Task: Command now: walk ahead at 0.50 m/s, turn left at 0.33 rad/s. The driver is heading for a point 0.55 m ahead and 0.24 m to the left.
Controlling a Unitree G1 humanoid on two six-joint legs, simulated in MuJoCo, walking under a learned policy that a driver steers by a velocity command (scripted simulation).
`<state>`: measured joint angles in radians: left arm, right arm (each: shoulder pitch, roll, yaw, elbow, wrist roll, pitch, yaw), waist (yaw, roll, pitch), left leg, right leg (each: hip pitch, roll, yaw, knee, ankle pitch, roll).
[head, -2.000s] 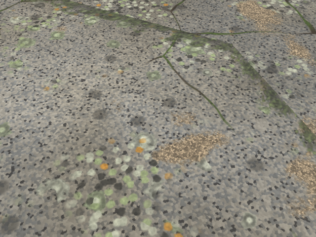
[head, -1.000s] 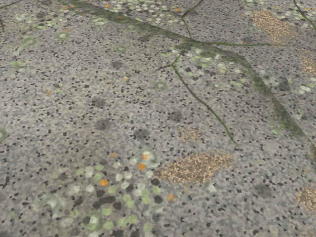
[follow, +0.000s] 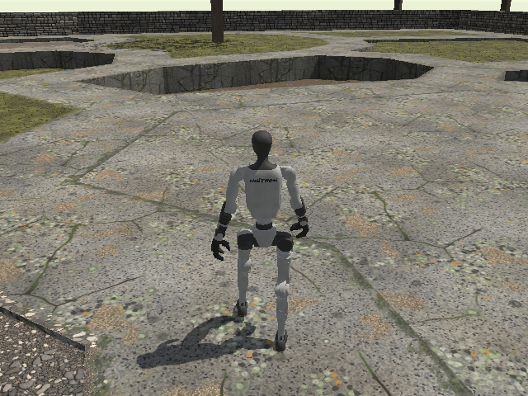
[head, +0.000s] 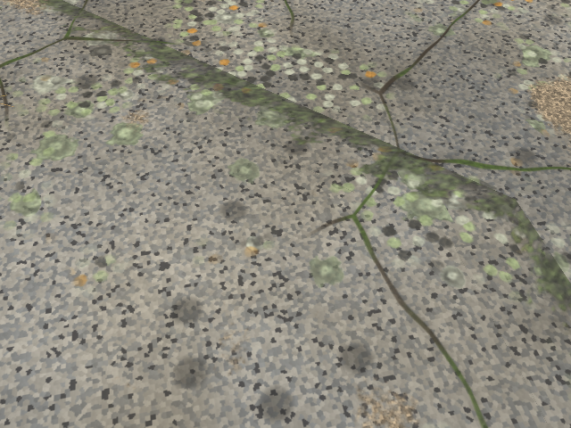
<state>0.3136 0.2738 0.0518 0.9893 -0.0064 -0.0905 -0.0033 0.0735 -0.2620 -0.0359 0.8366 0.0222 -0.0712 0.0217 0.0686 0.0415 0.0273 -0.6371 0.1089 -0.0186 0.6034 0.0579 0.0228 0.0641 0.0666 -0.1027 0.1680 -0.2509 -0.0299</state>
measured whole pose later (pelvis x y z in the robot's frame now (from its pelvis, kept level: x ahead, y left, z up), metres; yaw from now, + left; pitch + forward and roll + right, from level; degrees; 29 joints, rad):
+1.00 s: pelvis +0.51 +0.11 +0.00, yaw +26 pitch +2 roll -2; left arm 0.24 0.28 0.05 0.91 -0.02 -0.05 -0.01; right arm 0.12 -0.27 -0.05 0.66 0.00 -0.01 0.00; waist 0.07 0.03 0.05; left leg -0.46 0.03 -0.04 0.57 -0.11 0.00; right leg -0.14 0.01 -0.07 0.36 -0.25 0.00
